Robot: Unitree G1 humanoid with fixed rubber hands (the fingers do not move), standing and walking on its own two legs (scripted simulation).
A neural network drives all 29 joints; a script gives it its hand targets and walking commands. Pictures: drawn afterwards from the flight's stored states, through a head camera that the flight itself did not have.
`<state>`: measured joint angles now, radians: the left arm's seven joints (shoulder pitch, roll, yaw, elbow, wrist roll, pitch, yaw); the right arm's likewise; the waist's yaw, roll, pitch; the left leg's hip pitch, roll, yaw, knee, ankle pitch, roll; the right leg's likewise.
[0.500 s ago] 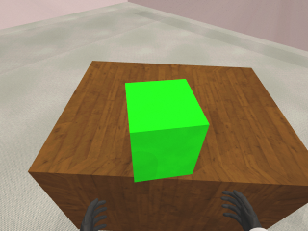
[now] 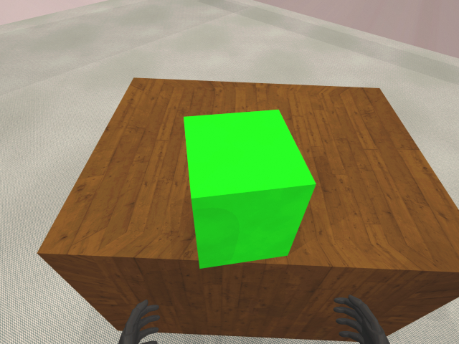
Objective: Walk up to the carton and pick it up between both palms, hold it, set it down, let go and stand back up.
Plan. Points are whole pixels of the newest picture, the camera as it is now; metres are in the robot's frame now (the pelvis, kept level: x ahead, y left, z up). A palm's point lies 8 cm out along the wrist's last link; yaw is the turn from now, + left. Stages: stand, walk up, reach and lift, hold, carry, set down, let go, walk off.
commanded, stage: let go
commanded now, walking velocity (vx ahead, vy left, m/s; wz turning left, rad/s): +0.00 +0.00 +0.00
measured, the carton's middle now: (238, 190) +0.43 +0.00 +0.01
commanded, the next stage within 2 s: stand in 0.32 s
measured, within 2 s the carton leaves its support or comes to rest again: neither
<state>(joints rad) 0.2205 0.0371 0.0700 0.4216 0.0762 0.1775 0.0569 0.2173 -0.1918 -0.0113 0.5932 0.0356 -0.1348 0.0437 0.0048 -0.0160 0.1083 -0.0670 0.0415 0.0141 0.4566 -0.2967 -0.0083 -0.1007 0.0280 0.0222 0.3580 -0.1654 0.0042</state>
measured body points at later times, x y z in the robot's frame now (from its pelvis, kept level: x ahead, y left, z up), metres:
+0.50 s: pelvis +0.02 +0.00 +0.00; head +0.03 +0.02 +0.45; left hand +0.17 +0.23 -0.11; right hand +0.16 -0.25 -0.09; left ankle -0.02 +0.12 -0.74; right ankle +0.03 -0.13 -0.74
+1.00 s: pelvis +0.01 -0.01 +0.00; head +0.02 +0.01 +0.45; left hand +0.14 +0.23 -0.12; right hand +0.15 -0.26 -0.10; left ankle -0.02 +0.12 -0.74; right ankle +0.03 -0.13 -0.74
